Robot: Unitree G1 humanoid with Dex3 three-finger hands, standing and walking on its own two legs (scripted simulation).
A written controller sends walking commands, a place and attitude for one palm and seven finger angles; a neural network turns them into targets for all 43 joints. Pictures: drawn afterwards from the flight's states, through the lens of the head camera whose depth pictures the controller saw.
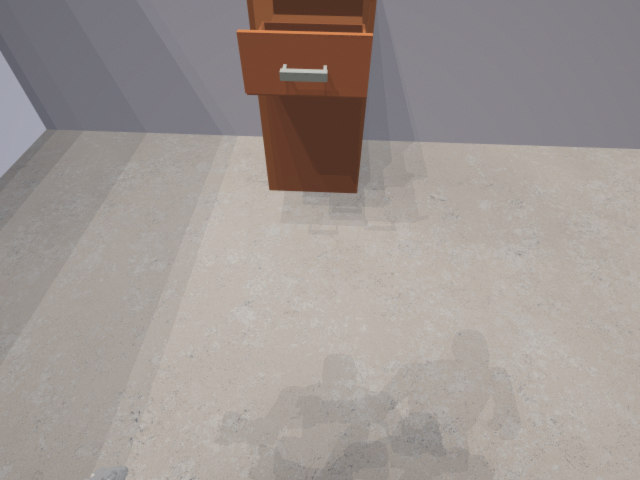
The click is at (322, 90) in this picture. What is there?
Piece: drawer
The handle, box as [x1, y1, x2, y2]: [279, 64, 327, 81]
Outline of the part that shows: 279,72 280,80 326,81 327,75 326,65 324,65 322,70 288,69 286,67 286,64 283,64 283,67 280,68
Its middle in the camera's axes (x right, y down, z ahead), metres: -0.05 -0.48 +1.11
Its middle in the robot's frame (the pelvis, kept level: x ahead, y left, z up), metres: +1.16 +0.11 -0.03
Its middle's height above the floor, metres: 0.74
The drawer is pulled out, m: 0.30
